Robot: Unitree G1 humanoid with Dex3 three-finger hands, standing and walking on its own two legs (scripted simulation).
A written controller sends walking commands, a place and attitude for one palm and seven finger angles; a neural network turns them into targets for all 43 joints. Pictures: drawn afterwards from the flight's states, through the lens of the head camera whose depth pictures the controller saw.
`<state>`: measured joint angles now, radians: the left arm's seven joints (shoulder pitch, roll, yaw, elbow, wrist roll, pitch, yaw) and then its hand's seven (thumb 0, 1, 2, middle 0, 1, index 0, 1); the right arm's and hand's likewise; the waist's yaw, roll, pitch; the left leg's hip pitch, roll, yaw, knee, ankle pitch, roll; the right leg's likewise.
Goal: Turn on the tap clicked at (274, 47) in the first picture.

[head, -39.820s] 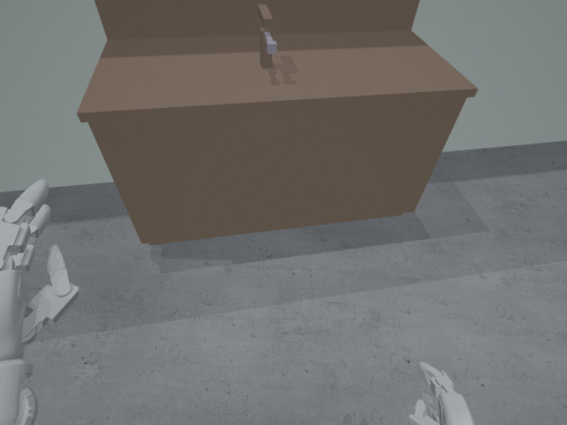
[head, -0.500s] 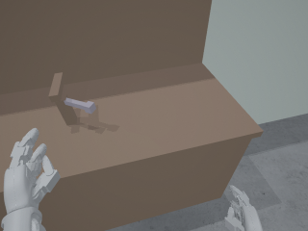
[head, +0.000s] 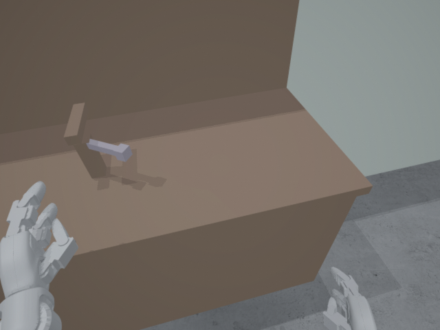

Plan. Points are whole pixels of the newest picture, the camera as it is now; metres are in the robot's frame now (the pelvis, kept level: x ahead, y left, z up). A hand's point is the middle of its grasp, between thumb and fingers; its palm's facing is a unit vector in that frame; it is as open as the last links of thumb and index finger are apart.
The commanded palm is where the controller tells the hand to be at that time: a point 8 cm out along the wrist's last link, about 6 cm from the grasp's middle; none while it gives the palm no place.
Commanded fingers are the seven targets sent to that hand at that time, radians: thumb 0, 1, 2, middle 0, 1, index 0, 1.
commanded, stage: reach beside the lever's end, fingers flat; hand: left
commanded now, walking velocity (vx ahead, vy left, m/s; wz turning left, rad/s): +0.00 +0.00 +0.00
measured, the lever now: (123, 152) +0.46 +0.29 +0.07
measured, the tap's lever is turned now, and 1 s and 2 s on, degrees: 55 55 55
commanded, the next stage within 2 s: push the lever round in 1.98 s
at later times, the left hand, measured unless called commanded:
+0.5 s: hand (70, 220) +0.24 +0.29 +0.12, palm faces +0.56 -0.82 -0.09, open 7.5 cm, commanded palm +0.20 +0.33 +0.11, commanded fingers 0.00 0.90 0.90 -0.19 -0.26 -0.19 -0.26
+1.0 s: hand (65, 203) +0.28 +0.33 +0.10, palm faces +0.59 -0.80 -0.09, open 7.6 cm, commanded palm +0.24 +0.37 +0.09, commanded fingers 0.00 0.90 0.90 -0.17 -0.20 -0.17 -0.20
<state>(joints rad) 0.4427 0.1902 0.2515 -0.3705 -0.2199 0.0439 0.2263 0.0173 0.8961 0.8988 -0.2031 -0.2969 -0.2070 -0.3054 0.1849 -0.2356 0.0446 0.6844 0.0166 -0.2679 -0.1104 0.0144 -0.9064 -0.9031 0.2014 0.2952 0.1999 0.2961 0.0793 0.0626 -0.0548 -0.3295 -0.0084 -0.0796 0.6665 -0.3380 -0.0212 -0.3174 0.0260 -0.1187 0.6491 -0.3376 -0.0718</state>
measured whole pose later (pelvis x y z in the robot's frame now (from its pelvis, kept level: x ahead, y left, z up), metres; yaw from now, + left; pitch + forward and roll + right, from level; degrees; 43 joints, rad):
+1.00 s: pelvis +0.00 +0.02 +0.00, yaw -1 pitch +4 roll -1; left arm 0.02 0.27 0.43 0.19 -0.21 -0.10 0.15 0.02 0.90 0.90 -0.17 -0.22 -0.18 -0.22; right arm 0.19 -0.26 0.02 0.72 0.01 -0.22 -0.11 0.01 -0.91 -0.90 0.20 0.30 0.20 0.30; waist 0.04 0.04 -0.05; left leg -0.42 -0.02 -0.05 0.68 -0.34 0.01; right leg -0.41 0.01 -0.09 0.65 -0.32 -0.04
